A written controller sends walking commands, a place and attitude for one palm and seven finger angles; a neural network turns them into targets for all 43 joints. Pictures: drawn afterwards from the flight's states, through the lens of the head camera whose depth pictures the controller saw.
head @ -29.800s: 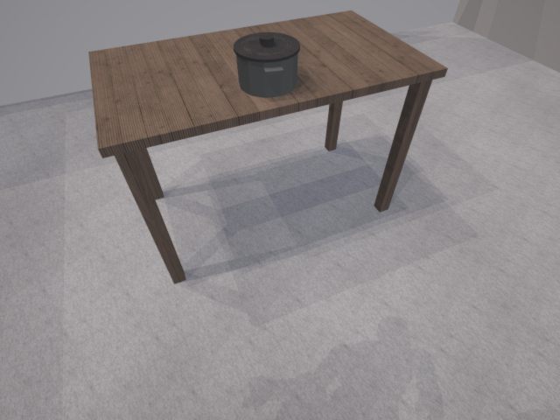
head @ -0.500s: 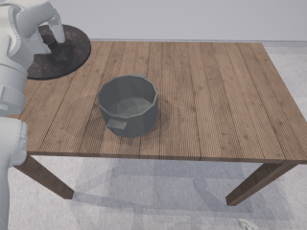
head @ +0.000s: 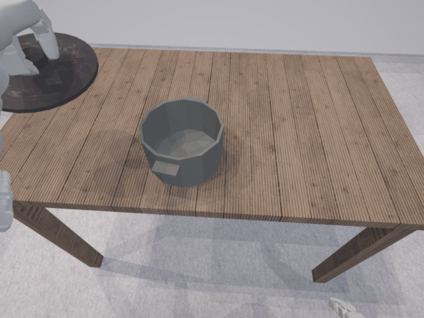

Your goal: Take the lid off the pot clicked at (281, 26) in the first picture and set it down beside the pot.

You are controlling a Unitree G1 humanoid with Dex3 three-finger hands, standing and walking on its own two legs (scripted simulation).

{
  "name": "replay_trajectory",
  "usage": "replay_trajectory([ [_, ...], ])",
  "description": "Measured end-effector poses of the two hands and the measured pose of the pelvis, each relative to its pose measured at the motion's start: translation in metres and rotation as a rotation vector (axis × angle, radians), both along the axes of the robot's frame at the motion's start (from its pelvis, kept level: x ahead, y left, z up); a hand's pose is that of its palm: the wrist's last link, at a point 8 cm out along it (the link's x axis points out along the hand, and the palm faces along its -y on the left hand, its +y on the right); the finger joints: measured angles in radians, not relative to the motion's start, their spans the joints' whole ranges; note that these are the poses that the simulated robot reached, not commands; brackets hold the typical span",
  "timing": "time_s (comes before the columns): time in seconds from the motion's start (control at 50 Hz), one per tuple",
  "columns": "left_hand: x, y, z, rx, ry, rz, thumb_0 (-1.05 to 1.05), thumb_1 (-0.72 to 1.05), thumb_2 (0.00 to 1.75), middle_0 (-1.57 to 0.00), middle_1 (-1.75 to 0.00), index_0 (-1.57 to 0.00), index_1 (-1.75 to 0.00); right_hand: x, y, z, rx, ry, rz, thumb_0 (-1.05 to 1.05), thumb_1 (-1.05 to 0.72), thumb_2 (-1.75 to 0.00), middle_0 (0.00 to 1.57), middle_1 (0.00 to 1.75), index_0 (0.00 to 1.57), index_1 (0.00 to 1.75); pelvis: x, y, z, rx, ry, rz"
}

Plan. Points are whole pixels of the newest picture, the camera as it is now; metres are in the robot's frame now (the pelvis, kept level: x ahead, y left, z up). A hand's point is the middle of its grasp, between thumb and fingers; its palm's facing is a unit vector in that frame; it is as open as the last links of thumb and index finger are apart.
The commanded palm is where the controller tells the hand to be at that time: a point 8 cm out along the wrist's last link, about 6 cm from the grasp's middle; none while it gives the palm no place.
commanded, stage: move the lid sideways beside the pot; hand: left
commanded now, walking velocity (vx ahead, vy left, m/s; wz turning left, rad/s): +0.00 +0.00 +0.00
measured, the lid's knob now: (32, 58) +0.49 +0.31 +0.22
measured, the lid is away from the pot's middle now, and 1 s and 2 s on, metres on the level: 0.23 0.24 0.23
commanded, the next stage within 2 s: lower the lid onto the table in 0.12 s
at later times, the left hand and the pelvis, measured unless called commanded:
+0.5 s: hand (32, 61) +0.47 +0.29 +0.23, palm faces -0.27 -0.03 -0.96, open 6.8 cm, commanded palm +0.47 +0.29 +0.30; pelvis +0.00 +0.01 +0.00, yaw +0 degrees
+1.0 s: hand (40, 83) +0.47 +0.30 +0.19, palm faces -0.32 -0.07 -0.95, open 6.8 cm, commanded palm +0.46 +0.29 +0.26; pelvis +0.01 +0.00 +0.00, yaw +0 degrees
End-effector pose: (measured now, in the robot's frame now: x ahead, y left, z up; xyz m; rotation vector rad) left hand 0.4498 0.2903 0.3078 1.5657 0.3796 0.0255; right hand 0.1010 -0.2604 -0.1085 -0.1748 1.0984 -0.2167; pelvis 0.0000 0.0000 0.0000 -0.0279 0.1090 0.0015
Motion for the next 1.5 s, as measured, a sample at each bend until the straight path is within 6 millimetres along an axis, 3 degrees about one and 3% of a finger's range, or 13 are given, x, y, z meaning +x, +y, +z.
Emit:
replay_trajectory([
  [0.14,-0.002,0.015,-0.003,0.000,0.027,0.027,0.03,0.30,0.71,-0.71,-0.91,-0.75,-0.94,-0.007,-0.002,0.000,-0.012,0.026,-0.008,0.01,-0.90,-0.90,0.20,0.30,0.20,0.30,0.001,0.000,0.000,-0.003,-0.001,0.002],
  [0.28,0.000,0.009,-0.001,-0.002,0.012,-0.012,0.04,0.30,0.71,-0.71,-0.92,-0.75,-0.94,-0.015,-0.002,-0.004,-0.020,0.057,-0.008,0.01,-0.90,-0.90,0.20,0.30,0.20,0.30,0.002,0.002,0.000,-0.006,0.000,0.009],
  [0.72,0.025,-0.003,-0.033,-0.043,0.063,-0.036,0.04,0.31,0.71,-0.70,-0.91,-0.75,-0.94,-0.025,-0.001,-0.003,-0.013,0.062,-0.050,0.01,-0.90,-0.90,0.20,0.30,0.20,0.30,0.008,0.006,-0.001,-0.004,0.020,-0.008],
  [1.02,0.014,0.011,-0.059,-0.065,0.108,-0.015,0.04,0.31,0.71,-0.70,-0.92,-0.75,-0.94,-0.011,-0.003,-0.001,-0.011,0.046,-0.032,0.01,-0.90,-0.90,0.20,0.30,0.20,0.30,0.007,0.003,-0.001,-0.006,0.021,-0.004],
  [1.18,0.008,0.004,-0.068,-0.044,0.119,-0.065,0.04,0.31,0.71,-0.70,-0.91,-0.75,-0.94,-0.009,-0.004,0.000,-0.029,0.042,-0.012,0.01,-0.90,-0.90,0.20,0.30,0.20,0.30,0.005,0.003,-0.001,-0.009,0.017,0.009],
  [1.5,0.014,0.001,-0.087,-0.077,0.161,-0.098,0.04,0.31,0.71,-0.70,-0.92,-0.75,-0.94,-0.035,-0.006,-0.004,-0.027,0.101,-0.060,0.01,-0.90,-0.90,0.20,0.30,0.20,0.30,0.004,0.005,-0.002,-0.009,0.019,-0.006],
])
